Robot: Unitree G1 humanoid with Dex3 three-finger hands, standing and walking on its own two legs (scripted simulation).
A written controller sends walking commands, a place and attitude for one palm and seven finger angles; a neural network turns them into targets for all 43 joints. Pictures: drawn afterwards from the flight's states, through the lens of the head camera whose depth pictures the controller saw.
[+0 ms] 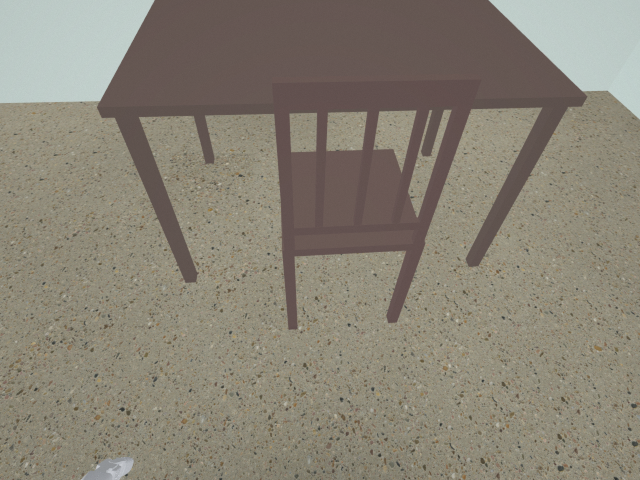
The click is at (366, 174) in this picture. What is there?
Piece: chair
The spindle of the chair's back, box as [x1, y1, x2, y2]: [353, 108, 379, 224]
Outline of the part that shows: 379,108 369,108 367,111 353,218 354,224 361,224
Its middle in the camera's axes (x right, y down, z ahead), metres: +0.09 -0.14 +0.85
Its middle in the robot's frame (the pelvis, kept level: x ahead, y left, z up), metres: +0.73 -0.06 -0.08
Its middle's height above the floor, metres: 0.69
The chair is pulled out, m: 0.00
